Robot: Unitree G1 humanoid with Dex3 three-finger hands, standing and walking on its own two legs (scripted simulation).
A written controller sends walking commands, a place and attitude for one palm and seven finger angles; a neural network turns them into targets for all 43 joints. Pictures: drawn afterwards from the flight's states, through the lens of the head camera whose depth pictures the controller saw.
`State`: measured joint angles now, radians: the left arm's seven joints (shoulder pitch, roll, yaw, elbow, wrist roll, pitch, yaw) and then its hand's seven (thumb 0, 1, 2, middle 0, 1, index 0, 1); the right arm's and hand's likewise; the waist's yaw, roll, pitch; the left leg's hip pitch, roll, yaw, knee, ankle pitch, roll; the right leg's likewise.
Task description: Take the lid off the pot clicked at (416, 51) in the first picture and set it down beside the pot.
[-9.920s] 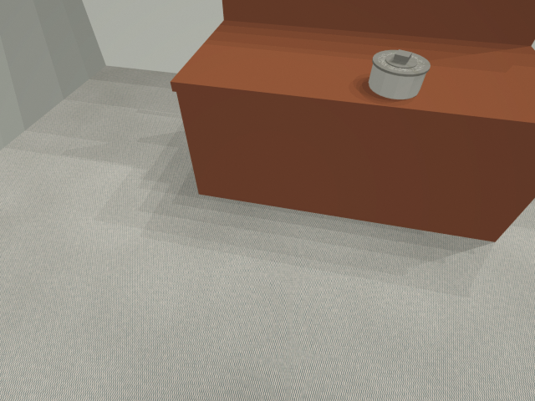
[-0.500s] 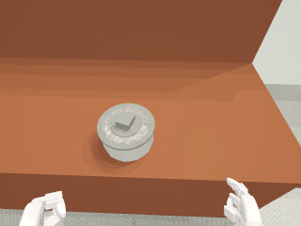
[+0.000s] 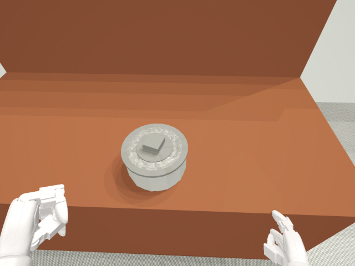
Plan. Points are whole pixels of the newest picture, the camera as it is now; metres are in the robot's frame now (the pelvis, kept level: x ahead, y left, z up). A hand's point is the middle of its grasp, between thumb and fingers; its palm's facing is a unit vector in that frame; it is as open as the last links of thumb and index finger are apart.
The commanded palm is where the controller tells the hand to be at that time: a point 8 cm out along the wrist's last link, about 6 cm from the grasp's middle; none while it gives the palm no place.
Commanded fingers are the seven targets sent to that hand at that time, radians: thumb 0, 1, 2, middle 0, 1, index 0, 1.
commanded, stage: reach forward and open the fingers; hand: left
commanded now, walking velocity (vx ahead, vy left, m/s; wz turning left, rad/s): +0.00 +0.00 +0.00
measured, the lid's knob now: (154, 142) +0.44 +0.12 +0.00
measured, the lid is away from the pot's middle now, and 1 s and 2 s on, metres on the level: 0.00 0.00 0.00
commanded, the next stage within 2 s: move the open hand above the knob in 1.08 s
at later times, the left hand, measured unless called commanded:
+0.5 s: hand (58, 218) +0.18 +0.25 +0.07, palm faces -0.26 -0.10 -0.96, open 4.3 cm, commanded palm +0.18 +0.25 +0.13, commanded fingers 0.00 0.12 1.16 -0.97 -0.54 -0.97 -0.54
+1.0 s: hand (73, 190) +0.24 +0.25 +0.07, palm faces -0.26 -0.10 -0.96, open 9.9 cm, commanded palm +0.23 +0.25 +0.13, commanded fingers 0.00 -0.23 1.24 -0.80 -0.08 -0.80 -0.08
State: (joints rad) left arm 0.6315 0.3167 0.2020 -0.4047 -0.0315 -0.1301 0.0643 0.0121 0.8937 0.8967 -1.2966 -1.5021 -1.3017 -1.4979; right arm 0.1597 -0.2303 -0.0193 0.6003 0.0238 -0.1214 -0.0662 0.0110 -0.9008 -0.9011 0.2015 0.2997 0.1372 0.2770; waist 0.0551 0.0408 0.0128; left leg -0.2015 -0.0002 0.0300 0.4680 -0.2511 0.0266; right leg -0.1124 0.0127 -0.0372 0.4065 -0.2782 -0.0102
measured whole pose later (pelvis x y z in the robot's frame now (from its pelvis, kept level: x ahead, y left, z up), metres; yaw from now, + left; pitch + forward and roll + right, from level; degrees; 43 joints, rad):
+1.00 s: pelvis -0.03 +0.01 +0.00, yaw +0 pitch +0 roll -1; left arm 0.03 0.59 -0.03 -0.05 0.79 0.04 -0.20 0.00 -0.20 1.23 -0.82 -0.13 -0.83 -0.13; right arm 0.09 -0.29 0.02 0.60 0.05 0.12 0.01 0.01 -0.90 -0.90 0.20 0.30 0.20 0.30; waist 0.05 0.10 0.05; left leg -0.25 -0.02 0.04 0.43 -0.18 0.04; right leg -0.19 0.00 -0.03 0.41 -0.23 0.00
